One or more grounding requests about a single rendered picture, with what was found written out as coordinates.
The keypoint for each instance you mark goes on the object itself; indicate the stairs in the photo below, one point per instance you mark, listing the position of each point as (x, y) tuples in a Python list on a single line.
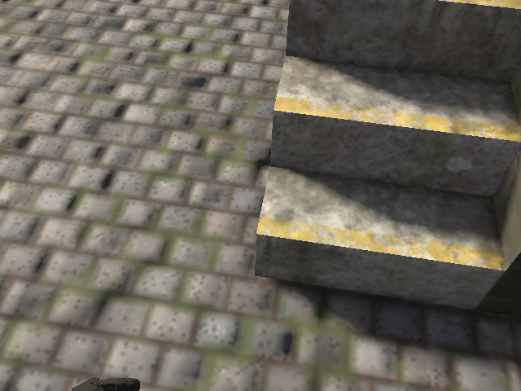
[(394, 125)]

